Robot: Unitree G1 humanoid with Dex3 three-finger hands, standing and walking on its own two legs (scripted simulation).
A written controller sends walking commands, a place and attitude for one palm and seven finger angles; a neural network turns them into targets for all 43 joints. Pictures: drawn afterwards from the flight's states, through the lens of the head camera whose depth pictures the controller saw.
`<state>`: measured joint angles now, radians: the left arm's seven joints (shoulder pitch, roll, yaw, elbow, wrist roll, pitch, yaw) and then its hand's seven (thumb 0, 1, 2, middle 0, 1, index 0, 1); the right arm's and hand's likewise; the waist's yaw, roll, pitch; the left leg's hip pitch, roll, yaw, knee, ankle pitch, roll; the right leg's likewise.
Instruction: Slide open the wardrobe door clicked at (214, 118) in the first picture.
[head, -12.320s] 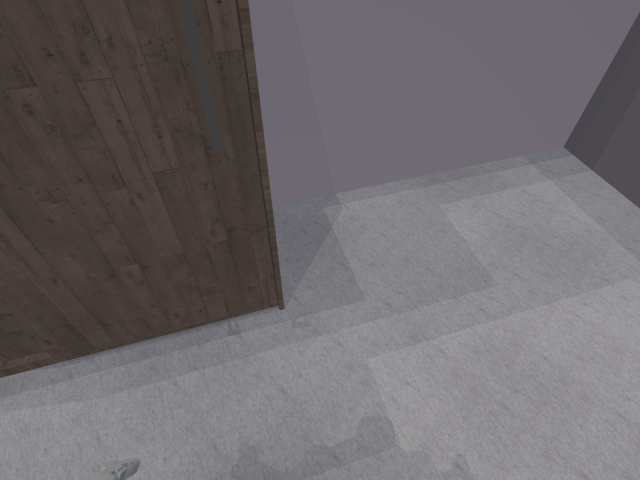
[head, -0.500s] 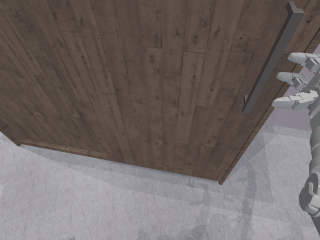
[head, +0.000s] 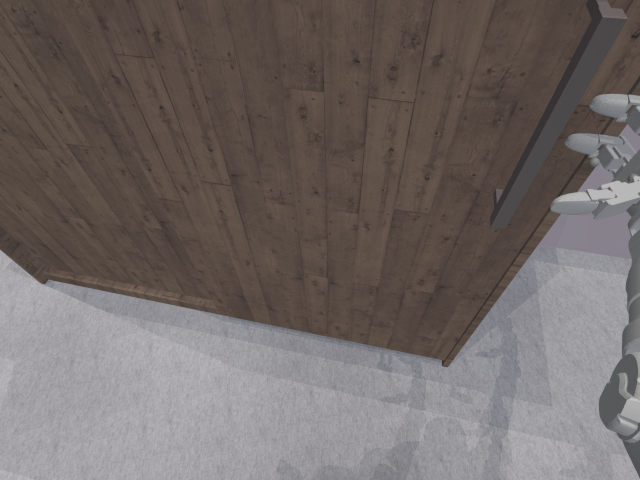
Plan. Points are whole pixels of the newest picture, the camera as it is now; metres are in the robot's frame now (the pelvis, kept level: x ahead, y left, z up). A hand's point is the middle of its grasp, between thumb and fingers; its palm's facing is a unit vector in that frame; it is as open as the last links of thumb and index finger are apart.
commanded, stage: move the hooked fingers beside the handle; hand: right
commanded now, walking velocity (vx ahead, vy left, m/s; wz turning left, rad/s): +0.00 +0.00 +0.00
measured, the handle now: (538, 133) +0.53 -0.19 +0.16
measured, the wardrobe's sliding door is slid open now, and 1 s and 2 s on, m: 0.00 0.00 0.00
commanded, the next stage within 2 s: feel for the door with the fingertips in 0.86 s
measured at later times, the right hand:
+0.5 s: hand (600, 184) +0.44 -0.24 +0.16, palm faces +0.07 +1.00 +0.01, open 14.0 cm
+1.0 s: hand (610, 175) +0.45 -0.25 +0.17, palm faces +0.08 +1.00 +0.02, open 14.0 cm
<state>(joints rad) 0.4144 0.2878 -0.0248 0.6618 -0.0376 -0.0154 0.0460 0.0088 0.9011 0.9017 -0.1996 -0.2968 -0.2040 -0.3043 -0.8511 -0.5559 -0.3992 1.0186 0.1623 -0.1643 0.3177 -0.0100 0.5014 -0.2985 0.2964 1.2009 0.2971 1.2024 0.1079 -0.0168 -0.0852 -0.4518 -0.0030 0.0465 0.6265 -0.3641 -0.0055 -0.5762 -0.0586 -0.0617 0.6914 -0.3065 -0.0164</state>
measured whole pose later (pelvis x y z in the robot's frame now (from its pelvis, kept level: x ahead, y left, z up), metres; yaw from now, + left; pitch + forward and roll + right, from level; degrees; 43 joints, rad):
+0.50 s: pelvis -0.01 +0.01 +0.00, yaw -1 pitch +9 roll +2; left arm 0.35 0.29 -0.03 0.63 -0.05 -0.01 0.05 0.01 0.90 0.90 -0.20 -0.30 -0.20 -0.30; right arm -0.83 -0.55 -0.36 1.03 0.17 -0.06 0.32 -0.01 0.50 -0.30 0.30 1.20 0.30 1.20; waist 0.08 -0.03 -0.08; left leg -0.41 0.00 0.06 0.62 -0.36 0.00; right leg -0.53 -0.05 -0.04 0.68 -0.29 -0.01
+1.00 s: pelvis -0.01 +0.01 +0.00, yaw +0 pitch +9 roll +2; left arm 0.42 0.29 -0.04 0.66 -0.05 -0.01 0.06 0.01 0.90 0.90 -0.20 -0.30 -0.20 -0.30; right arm -0.86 -0.61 -0.43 1.10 0.15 -0.16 0.34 -0.01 0.50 -0.30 0.30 1.20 0.30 1.20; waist 0.11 -0.01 -0.08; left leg -0.44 -0.01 0.05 0.63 -0.36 0.00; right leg -0.56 -0.07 -0.05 0.69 -0.29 -0.01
